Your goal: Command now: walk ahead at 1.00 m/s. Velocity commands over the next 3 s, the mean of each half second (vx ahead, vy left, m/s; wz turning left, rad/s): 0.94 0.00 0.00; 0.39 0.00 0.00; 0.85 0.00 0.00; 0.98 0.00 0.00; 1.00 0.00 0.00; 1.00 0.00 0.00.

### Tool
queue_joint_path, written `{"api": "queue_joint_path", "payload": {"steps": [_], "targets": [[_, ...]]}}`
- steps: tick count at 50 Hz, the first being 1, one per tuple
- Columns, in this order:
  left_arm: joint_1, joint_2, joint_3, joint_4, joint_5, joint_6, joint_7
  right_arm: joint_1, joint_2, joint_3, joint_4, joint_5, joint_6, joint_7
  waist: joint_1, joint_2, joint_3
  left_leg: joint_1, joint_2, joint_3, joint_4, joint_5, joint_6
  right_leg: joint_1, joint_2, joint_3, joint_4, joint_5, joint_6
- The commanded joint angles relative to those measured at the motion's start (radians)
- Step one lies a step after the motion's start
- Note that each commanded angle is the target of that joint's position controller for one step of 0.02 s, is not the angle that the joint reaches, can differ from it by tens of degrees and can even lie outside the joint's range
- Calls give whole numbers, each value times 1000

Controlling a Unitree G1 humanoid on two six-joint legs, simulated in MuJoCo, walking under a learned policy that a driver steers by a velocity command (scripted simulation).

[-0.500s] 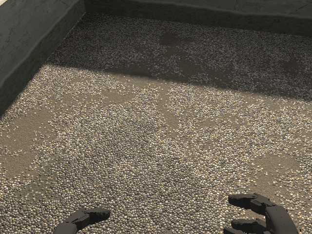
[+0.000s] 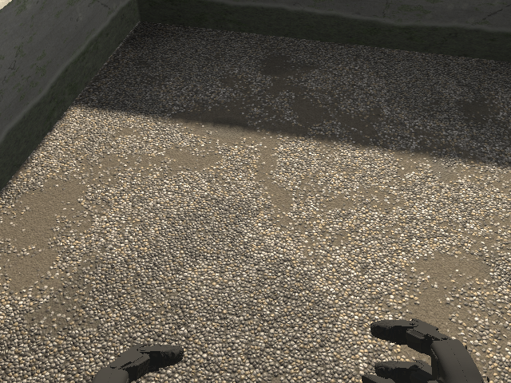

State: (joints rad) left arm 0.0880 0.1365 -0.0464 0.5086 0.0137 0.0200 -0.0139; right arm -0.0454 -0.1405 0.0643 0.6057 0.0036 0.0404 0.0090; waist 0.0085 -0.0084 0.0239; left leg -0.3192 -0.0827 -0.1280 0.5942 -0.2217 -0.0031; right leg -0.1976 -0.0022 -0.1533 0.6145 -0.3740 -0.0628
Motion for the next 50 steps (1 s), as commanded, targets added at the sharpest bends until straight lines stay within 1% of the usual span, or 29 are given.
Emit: {"api": "queue_joint_path", "payload": {"steps": [1, 19, 20, 21, 22, 23, 26, 27, 30, 31, 33, 34, 35, 37, 39, 40, 41, 42, 43, 45, 47, 50], "targets": [[-108, 62, 19, -110, 0, -23, -1, -153, -63, -18, -106, -1, -23, 0, 1, 9, -115, 21, 61, -37, -75, 133, 6, 18, -111, 126, -152, 88, 40], [-112, 60, 20, -114, -1, -23, -1, -154, -65, -18, -105, 0, -26, 4, 0, 6, -117, 22, 64, -39, -79, 142, 6, 30, -110, 121, -148, 106, 40], [-101, 61, 19, -112, 1, -24, -1, -135, -67, -17, -99, -3, -26, 2, -2, 8, -131, 29, 63, -42, -76, 148, 7, 39, -108, 120, -141, 114, 40], [-61, 69, 24, -89, -5, -22, 8, -114, -60, -19, -94, -13, -16, -8, -5, 6, -155, 31, 66, -31, -66, 162, 23, 75, -110, 120, -121, 146, 36], [-45, 71, 22, -85, -3, -21, 11, -93, -61, -19, -88, -13, -11, -12, -7, 9, -156, 26, 65, -33, -65, 150, 26, 81, -109, 117, -116, 141, 32], [-38, 68, 21, -83, -2, -18, 11, -83, -61, -20, -83, -9, -6, -13, -8, 9, -143, 17, 64, -37, -67, 119, 27, 73, -109, 118, -119, 114, 28], [-25, 58, 13, -79, 2, -8, 7, -66, -60, -23, -73, -4, 7, -8, -12, 8, -78, -12, 63, -55, -84, 20, 28, 21, -107, 121, -148, 6, 17], [-17, 60, 10, -73, -1, -10, 7, -63, -59, -24, -71, -10, 14, -6, -11, 3, -57, -20, 63, -66, -88, 15, 28, 11, -101, 120, -149, -2, 23], [33, 56, 2, -47, 7, -16, 7, -29, -64, -28, -48, -10, 22, -5, -13, 42, -36, -10, 77, -103, -152, -2, 29, 8, -98, 119, -183, -21, 23], [49, 59, 2, -35, 8, -19, 8, -20, -66, -30, -39, -11, 24, -5, -14, 49, -30, -3, 80, -113, -171, 5, 29, 15, -99, 121, -197, -5, 22], [68, 66, 1, -14, 6, -24, 10, -9, -64, -32, -25, -13, 27, -6, -18, 44, -27, 20, 87, -124, -198, 54, 27, 34, -103, 126, -221, 86, 23], [21, 66, -4, -30, 6, -15, 10, -18, -57, -30, -30, -23, 23, 7, -45, 27, 6, 40, 96, -104, -190, 190, 35, 11, -128, 145, -218, 293, 27], [47, 82, 2, -13, 9, -13, 10, 20, -57, -33, -10, -30, 21, 10, -49, 10, -53, 75, 98, -103, -204, 205, 38, 53, -127, 142, -224, 340, 27], [79, 96, 8, 9, 8, -9, 10, 47, -64, -36, 14, -29, 19, 6, -41, -1, -92, 102, 99, -96, -222, 240, 43, 111, -126, 141, -236, 409, 29], [89, 98, 11, 25, 5, -3, 10, 59, -59, -36, 28, -24, 20, 0, -36, -12, -114, 117, 105, -89, -238, 262, 43, 150, -123, 140, -249, 453, 28], [89, 91, 9, 30, 6, 3, 7, 66, -48, -30, 35, -32, 23, -2, -31, -10, -123, 123, 109, -84, -251, 271, 43, 166, -124, 143, -259, 464, 26], [70, 82, 6, 28, 7, 8, 7, 45, -41, -28, 30, -31, 26, -5, -28, -16, -126, 118, 101, -70, -247, 258, 41, 173, -113, 137, -260, 428, 29], [49, 86, 10, 21, 6, 14, 7, 22, -42, -28, 22, -29, 29, -8, -21, -31, -121, 91, 83, -46, -211, 241, 42, 182, -103, 135, -242, 412, 28], [34, 92, 14, 13, 3, 21, 7, 14, -46, -31, 17, -33, 30, -12, -17, -48, -124, 56, 59, -13, -169, 197, 42, 193, -100, 137, -219, 411, 20], [24, 94, 19, 1, 0, 30, 9, 6, -49, -32, 5, -41, 28, -15, -16, -51, -121, 11, 41, 24, -127, 149, 35, 183, -113, 139, -186, 414, 5], [17, 93, 22, -9, 0, 32, 15, -6, -50, -32, -8, -42, 22, -17, -15, -42, -116, -2, 42, 38, -94, 166, 33, 164, -123, 138, -158, 435, 1], [0, 94, 26, -25, 3, 32, 22, -21, -57, -32, -23, -40, 17, -20, -14, -31, -120, 3, 47, 50, -52, 256, 32, 142, -120, 127, -115, 479, 9]]}}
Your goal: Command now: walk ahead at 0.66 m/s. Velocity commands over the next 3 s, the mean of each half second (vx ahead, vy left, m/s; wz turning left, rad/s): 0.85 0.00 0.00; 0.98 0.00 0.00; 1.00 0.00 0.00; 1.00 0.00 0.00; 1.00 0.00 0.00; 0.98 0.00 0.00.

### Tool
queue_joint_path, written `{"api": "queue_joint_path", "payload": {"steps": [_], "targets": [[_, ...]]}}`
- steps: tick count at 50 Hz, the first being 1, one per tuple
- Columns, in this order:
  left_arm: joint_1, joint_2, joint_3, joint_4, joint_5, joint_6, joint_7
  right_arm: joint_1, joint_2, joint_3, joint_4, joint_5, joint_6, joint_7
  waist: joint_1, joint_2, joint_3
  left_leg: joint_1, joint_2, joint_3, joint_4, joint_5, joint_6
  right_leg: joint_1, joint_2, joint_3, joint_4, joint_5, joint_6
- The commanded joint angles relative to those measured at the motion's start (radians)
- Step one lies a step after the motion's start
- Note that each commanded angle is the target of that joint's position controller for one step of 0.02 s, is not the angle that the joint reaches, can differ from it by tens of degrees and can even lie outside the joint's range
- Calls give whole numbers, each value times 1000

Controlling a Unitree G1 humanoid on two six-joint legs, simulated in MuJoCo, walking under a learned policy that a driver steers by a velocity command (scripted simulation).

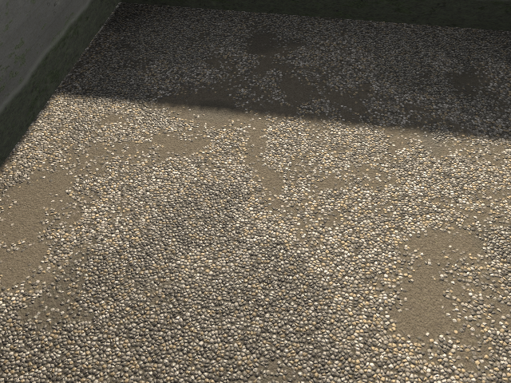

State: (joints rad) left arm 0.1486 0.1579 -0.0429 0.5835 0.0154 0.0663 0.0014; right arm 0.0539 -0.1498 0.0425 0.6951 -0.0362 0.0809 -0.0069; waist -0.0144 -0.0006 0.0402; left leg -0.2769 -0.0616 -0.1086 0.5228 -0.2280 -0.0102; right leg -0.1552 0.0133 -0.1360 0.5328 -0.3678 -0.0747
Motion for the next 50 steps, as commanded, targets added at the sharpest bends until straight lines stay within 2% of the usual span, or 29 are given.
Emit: {"api": "queue_joint_path", "payload": {"steps": [1, 4, 5, 7, 8, 10, 13, 21, 28, 29, 31, 50], "targets": [[-66, 70, 23, -105, 2, -15, 8, -127, -49, -10, -116, 0, -24, -5, 10, -34, -139, -34, 27, 33, 31, 294, 38, 92, -132, 105, -22, 480, 25], [-87, 61, 23, -119, 4, -16, 9, -149, -46, -7, -128, 2, -25, -6, 12, -22, -147, -22, 32, 36, 54, 365, 37, 69, -125, 96, 6, 487, 37], [-101, 61, 25, -115, 4, -10, 10, -157, -45, -1, -130, -3, -27, -4, 17, -18, -144, -14, 25, 48, 72, 389, 34, 53, -120, 91, 20, 507, 40], [-114, 54, 25, -119, 5, -8, 10, -170, -35, 3, -138, -3, -31, -3, 18, -19, -157, -5, 29, 51, 81, 405, 35, 34, -119, 88, 33, 495, 45], [-74, 47, 24, -103, 3, -22, 9, -143, -35, 5, -130, 13, -34, -17, 38, -23, -238, 44, 33, 20, 67, 300, 39, 57, -99, 78, 12, 303, 47], [-108, 33, 15, -109, -2, -28, 5, -193, -32, 8, -148, 17, -29, -15, 34, -16, -159, 10, 34, 17, 70, 245, 37, -2, -103, 90, -12, 215, 44], [-130, 37, 13, -118, -7, -37, 3, -214, -43, 4, -164, 25, -30, -5, 25, -20, -110, -16, 35, 12, 80, 194, 32, -57, -115, 101, -27, 157, 38], [-133, 32, 12, -123, -7, -57, 3, -235, -27, 10, -190, 24, -40, 2, 18, -1, -121, -11, 36, 3, 74, 177, 31, -87, -117, 100, -23, 100, 38], [-120, 31, 16, -124, -1, -55, 0, -236, -22, 15, -198, 31, -48, 4, 18, 14, -129, -22, 37, -1, 46, 139, 29, -85, -119, 90, -25, 43, 34], [-144, 24, 10, -146, 6, -57, -8, -241, -29, 17, -198, 37, -58, 13, 21, 10, -115, -12, 35, -24, 34, 122, 16, -119, -117, 93, -44, 20, 39], [-141, 28, 12, -147, 3, -60, -13, -241, -34, 16, -198, 35, -63, 18, 20, 10, -118, -7, 36, -31, 20, 99, 14, -115, -116, 95, -48, 16, 42], [-134, 32, 20, -148, 1, -63, -15, -225, -55, 19, -205, 35, -70, 26, 18, 6, -127, -34, 33, -49, -40, 61, 8, -53, -109, 84, -21, 44, 47]]}}
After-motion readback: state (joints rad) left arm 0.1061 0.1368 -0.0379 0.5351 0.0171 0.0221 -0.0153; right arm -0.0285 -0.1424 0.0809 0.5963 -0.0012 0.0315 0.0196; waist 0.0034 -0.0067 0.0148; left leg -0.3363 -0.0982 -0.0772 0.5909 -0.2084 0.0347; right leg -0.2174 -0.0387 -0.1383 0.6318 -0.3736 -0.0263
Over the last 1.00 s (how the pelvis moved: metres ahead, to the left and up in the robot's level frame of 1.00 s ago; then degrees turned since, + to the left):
0.03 -0.01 0.01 -1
